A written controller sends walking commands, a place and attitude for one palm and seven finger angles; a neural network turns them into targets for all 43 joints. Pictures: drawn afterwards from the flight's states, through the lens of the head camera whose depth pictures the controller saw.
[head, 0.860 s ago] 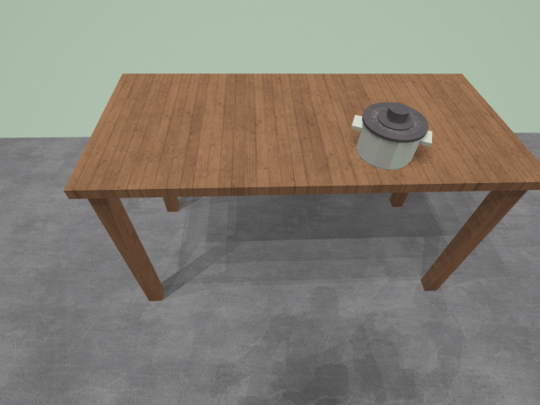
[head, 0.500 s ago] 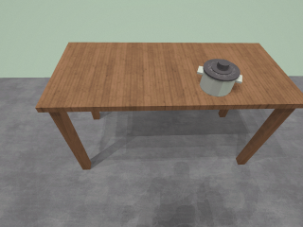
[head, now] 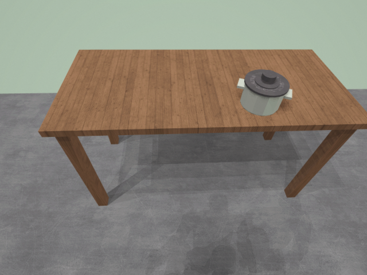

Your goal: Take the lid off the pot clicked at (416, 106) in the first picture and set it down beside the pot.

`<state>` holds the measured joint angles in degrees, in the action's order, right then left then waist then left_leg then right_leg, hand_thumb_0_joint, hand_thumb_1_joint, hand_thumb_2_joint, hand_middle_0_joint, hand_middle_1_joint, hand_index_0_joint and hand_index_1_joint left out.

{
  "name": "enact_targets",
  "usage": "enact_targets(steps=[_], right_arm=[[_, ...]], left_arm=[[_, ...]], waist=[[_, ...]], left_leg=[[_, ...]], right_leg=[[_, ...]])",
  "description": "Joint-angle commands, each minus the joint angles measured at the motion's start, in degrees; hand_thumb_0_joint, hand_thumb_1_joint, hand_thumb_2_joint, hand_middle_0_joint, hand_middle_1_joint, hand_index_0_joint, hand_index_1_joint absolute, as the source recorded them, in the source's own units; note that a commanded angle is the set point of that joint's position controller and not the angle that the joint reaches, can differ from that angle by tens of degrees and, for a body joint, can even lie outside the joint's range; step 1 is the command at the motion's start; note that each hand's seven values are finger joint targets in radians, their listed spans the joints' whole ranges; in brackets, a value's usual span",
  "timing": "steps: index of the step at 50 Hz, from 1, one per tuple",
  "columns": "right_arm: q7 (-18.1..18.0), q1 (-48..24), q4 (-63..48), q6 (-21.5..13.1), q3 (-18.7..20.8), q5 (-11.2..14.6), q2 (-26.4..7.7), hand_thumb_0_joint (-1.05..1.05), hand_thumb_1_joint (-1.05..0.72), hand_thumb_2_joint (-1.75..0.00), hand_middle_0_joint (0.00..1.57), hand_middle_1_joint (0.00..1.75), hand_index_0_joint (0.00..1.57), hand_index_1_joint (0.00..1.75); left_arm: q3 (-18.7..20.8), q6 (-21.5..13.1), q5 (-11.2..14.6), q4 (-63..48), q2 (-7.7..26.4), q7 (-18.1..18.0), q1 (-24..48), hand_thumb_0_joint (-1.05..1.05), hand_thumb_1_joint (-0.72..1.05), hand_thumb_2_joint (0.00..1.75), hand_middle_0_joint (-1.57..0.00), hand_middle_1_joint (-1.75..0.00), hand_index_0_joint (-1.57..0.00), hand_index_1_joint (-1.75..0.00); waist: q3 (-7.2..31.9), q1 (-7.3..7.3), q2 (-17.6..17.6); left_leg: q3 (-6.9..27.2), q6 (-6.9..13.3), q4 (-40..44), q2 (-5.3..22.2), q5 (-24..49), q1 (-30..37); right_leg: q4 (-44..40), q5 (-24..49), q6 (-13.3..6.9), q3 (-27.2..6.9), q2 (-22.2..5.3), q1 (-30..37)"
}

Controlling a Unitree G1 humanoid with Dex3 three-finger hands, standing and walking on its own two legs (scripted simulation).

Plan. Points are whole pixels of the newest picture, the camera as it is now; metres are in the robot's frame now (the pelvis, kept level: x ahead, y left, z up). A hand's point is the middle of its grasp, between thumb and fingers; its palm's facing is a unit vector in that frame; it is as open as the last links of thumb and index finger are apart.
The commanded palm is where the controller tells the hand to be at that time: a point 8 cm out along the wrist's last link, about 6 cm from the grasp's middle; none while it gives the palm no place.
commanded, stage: walk to a spot facing it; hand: left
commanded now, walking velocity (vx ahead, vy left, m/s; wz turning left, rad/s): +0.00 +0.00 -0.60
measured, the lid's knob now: (269, 76) +0.76 -0.26 +0.02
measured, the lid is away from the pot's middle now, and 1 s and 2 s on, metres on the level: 0.00 0.00 0.00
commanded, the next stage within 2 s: none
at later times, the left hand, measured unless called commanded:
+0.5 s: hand out of the picture +0.06 +0.14 -0.16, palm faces -0.19 -0.95 -0.26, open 7.4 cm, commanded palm none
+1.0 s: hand (123, 251) +0.21 +0.17 -0.17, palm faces -0.48 -0.85 -0.23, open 7.4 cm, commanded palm none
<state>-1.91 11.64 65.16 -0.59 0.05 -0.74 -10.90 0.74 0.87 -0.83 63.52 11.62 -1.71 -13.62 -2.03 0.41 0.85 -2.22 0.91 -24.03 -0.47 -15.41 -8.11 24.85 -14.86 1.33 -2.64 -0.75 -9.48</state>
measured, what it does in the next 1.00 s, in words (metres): steps on the spot, turning right: left foot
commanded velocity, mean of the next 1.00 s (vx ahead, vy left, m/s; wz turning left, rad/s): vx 0.00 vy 0.00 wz -0.60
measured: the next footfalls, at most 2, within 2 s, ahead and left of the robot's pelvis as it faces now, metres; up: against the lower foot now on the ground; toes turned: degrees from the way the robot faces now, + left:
left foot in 0.80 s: +0.10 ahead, +0.10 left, +0.00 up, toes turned -27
right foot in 1.26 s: -0.04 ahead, -0.12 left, +0.00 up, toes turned -49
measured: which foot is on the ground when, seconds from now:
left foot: down 0.00-0.24, up 0.26-0.78, down 0.80-1.00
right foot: down 0.00-0.80, up 0.82-1.00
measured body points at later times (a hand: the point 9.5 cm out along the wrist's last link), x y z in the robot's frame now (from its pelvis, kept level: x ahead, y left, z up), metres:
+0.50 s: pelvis -0.01 -0.05 +0.00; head +0.04 -0.08 +0.45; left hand +0.07 +0.19 -0.14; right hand +0.02 -0.31 -0.16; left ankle +0.01 +0.12 -0.67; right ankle -0.02 -0.11 -0.74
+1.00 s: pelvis +0.02 +0.02 +0.00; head +0.07 +0.03 +0.45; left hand +0.23 +0.22 -0.15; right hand -0.04 -0.23 -0.12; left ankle +0.06 +0.11 -0.74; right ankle -0.07 -0.10 -0.65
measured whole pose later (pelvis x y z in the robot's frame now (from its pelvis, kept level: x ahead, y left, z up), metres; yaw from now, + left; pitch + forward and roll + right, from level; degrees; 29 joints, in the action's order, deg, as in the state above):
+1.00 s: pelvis +0.02 +0.02 +0.00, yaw -33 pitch +0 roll -1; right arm -1.9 12.0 50.4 0.7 0.3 -1.3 -10.1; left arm 6.0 4.1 -1.4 51.5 17.5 1.3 -11.7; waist -4.3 1.3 3.9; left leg -6.3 1.1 -25.7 2.7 -15.7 -10.3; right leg 66.5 -21.7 4.4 -2.7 0.3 -30.8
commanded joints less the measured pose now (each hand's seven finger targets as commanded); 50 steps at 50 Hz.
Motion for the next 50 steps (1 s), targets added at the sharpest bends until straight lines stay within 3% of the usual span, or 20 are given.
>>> enact_targets(steps=[1,4,7,10,11,12,13,14,18,24,27,33,36,38,39,40,41,42,45,50], right_arm=[[-1.01,3.76,-3.5,0.19,2.86,-0.09,-8.99,0.0,-0.9,-0.9,0.2,0.3,0.2,0.3],[-1.09,3.34,-5.53,0.34,4.04,-0.25,-10.64,0.0,-0.9,-0.9,0.2,0.3,0.2,0.3],[-0.89,1.74,-7.49,0.27,4.53,-0.5,-10.59,0.0,-0.9,-0.9,0.2,0.3,0.2,0.3],[-0.55,-1.74,-9.08,0.56,4.92,-0.77,-10.82,0.0,-0.9,-0.9,0.2,0.3,0.2,0.3],[-0.4,-1.8,-9.46,0.79,5.02,-0.39,-10.11,0.0,-0.9,-0.9,0.2,0.3,0.2,0.3],[-0.11,-0.25,-11.13,1.04,4.28,0.02,-5.8,0.0,-0.9,-0.9,0.2,0.3,0.2,0.3],[-0.28,-3.36,-12.85,1.42,3.81,-0.01,-5.56,0.0,-0.9,-0.9,0.2,0.3,0.2,0.3],[-0.36,-2.99,-12.47,1.66,4.09,0.05,-6.04,0.0,-0.9,-0.9,0.2,0.3,0.2,0.3],[0.36,-2.85,-11.58,1.73,4.25,-0.41,-5.86,0.0,-0.9,-0.9,0.2,0.3,0.2,0.3],[0.1,-5.58,-13.74,1.82,4.21,-0.24,-5.54,0.0,-0.9,-0.9,0.2,0.3,0.2,0.3],[-0.03,-6.89,-15.19,1.77,4.22,-0.13,-6.04,0.0,-0.9,-0.9,0.2,0.3,0.2,0.3],[-0.21,-7.53,-17.69,1.32,4.16,0.57,-5.94,0.0,-0.9,-0.9,0.2,0.3,0.2,0.3],[-0.46,-3.83,-17.76,0.95,4.24,0.84,-6.29,0.0,-0.9,-0.9,0.2,0.3,0.2,0.3],[-0.79,2.39,-16.53,0.34,4.4,0.83,-7.53,0.0,-0.9,-0.9,0.2,0.3,0.2,0.3],[-0.95,3.94,-16.73,-0.21,5.05,0.31,-11.97,0.0,-0.9,-0.9,0.2,0.3,0.2,0.3],[-0.81,2.62,-17.75,0.05,5.55,-0.01,-15.44,0.0,-0.9,-0.9,0.2,0.3,0.2,0.3],[-0.81,1.97,-18.64,0.31,4.8,-0.51,-14.29,0.0,-0.9,-0.9,0.2,0.3,0.2,0.3],[-0.78,-0.76,-19.91,0.24,4.0,-0.65,-12.59,0.0,-0.9,-0.9,0.2,0.3,0.2,0.3],[-0.84,-2.4,-19.9,-0.17,2.93,-0.65,-9.53,0.0,-0.9,-0.9,0.2,0.3,0.2,0.3],[-0.7,3.31,-17.76,-0.2,3.28,-0.4,-10.2,0.0,-0.9,-0.9,0.2,0.3,0.2,0.3]], left_arm=[[2.6,0.34,-0.12,-4.3,6.98,0.12,-1.54,0.0,0.9,0.9,-0.2,-0.3,-0.2,-0.3],[3.23,1.15,-0.31,-6.44,6.03,0.79,-0.97,0.0,0.9,0.9,-0.2,-0.3,-0.2,-0.3],[3.87,1.72,-0.36,-8.61,4.97,1.32,-0.84,0.0,0.9,0.9,-0.2,-0.3,-0.2,-0.3],[4.29,1.26,-0.66,-7.83,4.19,1.94,-6.55,0.0,0.9,0.9,-0.2,-0.3,-0.2,-0.3],[4.73,0.84,-0.94,-7.09,5.77,1.82,-9.63,0.0,0.9,0.9,-0.2,-0.3,-0.2,-0.3],[5.87,-0.19,-1.53,-7.23,12.77,0.87,-11.37,0.0,0.9,0.9,-0.2,-0.3,-0.2,-0.3],[5.67,-0.03,-0.32,-7.65,13.21,0.26,-12.1,0.0,0.9,0.9,-0.2,-0.3,-0.2,-0.3],[5.59,0.0,-0.15,-8.19,11.68,-0.17,-10.27,0.0,0.9,0.9,-0.2,-0.3,-0.2,-0.3],[5.25,-0.36,-0.02,-11.36,9.23,0.02,-3.38,0.0,0.9,0.9,-0.2,-0.3,-0.2,-0.3],[5.74,-0.53,-0.1,-11.69,10.27,0.4,-6.81,0.0,0.9,0.9,-0.2,-0.3,-0.2,-0.3],[5.85,-0.3,-0.16,-12.05,10.46,0.56,-7.49,0.0,0.9,0.9,-0.2,-0.3,-0.2,-0.3],[6.61,0.33,-0.64,-14.33,11.97,0.53,-3.91,0.0,0.9,0.9,-0.2,-0.3,-0.2,-0.3],[6.75,0.64,-0.5,-15.37,12.48,0.74,-1.13,0.0,0.9,0.9,-0.2,-0.3,-0.2,-0.3],[6.58,0.97,-0.1,-16.49,11.36,0.89,1.61,0.0,0.9,0.9,-0.2,-0.3,-0.2,-0.3],[6.08,1.06,0.31,-17.5,8.06,1.29,1.05,0.0,0.9,0.9,-0.2,-0.3,-0.2,-0.3],[5.86,0.84,-0.08,-18.06,6.92,1.76,0.41,0.0,0.9,0.9,-0.2,-0.3,-0.2,-0.3],[6.17,0.86,-0.85,-17.5,8.92,1.93,1.2,0.0,0.9,0.9,-0.2,-0.3,-0.2,-0.3],[6.34,0.92,-0.99,-17.51,8.78,2.16,-0.87,0.0,0.9,0.9,-0.2,-0.3,-0.2,-0.3],[6.0,1.69,-0.75,-14.91,8.04,3.16,-1.52,0.0,0.9,0.9,-0.2,-0.3,-0.2,-0.3],[5.0,2.65,-0.26,-16.41,6.59,3.64,3.58,0.0,0.9,0.9,-0.2,-0.3,-0.2,-0.3]], waist=[[0.63,-0.93,-3.45],[-1.07,-0.89,-9.3],[-2.22,-0.32,-10.82],[0.22,2.81,-6.64],[0.9,4.35,-0.43],[1.64,4.13,20.08],[0.84,4.52,17.5],[0.73,3.02,10.7],[0.0,0.59,3.24],[4.7,2.09,3.02],[5.29,2.57,6.34],[4.89,2.02,7.24],[5.65,0.32,7.53],[7.21,-2.66,5.87],[8.26,-3.22,-6.42],[5.13,-1.56,-17.6],[3.13,-1.99,-11.39],[2.15,0.3,-8.4],[2.8,1.27,-10.03],[1.42,-0.92,-9.39]], left_leg=[[4.44,1.45,1.13,10.15,14.4,3.07],[8.14,5.53,4.4,16.43,13.74,2.73],[7.41,9.53,5.59,21.25,17.46,0.39],[-0.21,4.98,-3.91,17.97,14.71,-4.32],[-4.0,1.77,-13.45,14.04,8.42,-8.24],[-8.34,-2.44,-29.05,5.32,-12.3,-20.47],[-1.31,-2.97,-36.49,3.28,-19.81,-22.39],[2.55,-2.6,-39.91,4.61,-16.21,-22.67],[3.27,-3.98,-41.3,6.04,-6.68,-22.73],[3.26,-5.38,-35.83,4.77,-5.36,-24.42],[3.57,-5.54,-33.6,4.3,-5.79,-24.19],[3.52,-4.55,-22.87,2.29,-9.34,-16.43],[3.35,-3.67,-13.0,0.81,-6.79,-10.02],[4.18,-2.45,0.5,2.47,1.52,3.82],[15.39,0.74,8.07,13.74,2.87,10.3],[26.41,5.67,9.54,25.88,13.76,10.1],[25.92,9.4,7.91,27.73,19.15,4.37],[22.96,10.17,7.97,26.22,19.95,0.8],[6.11,5.99,4.93,15.94,30.45,1.68],[2.68,7.25,5.18,17.23,29.24,4.58]], right_leg=[[4.75,13.4,-2.19,-2.65,-2.37,-7.31],[15.2,-3.79,-1.14,0.13,0.92,-13.38],[24.47,-14.98,-0.83,1.33,-1.35,-15.29],[12.14,-4.44,-0.84,4.13,-1.23,-4.77],[2.63,4.85,-1.31,1.7,-1.99,0.6],[-6.94,16.67,-5.51,-19.8,-15.0,5.8],[-8.86,26.2,-10.9,-26.73,-20.07,2.29],[-8.32,21.47,-13.03,-23.88,-18.46,2.02],[-7.22,17.89,-11.93,-17.58,-12.41,-1.24],[-4.67,26.12,-11.76,-17.83,-10.44,6.11],[-3.74,28.54,-11.7,-19.04,-9.58,7.14],[-3.0,28.35,-12.83,-23.91,-9.79,1.67],[-1.11,28.89,-10.9,-25.27,-7.97,-0.83],[4.68,20.02,-6.52,-22.03,-3.41,-9.54],[13.05,4.49,-3.13,-14.88,3.88,-17.74],[25.64,-18.21,0.47,-4.74,6.95,-26.69],[35.3,-18.27,1.15,-4.48,2.95,-25.97],[39.7,-15.39,1.83,-4.08,1.68,-25.53],[46.15,-7.57,2.76,-1.55,0.87,-24.44],[39.31,-6.4,3.8,1.27,-1.69,-24.99]])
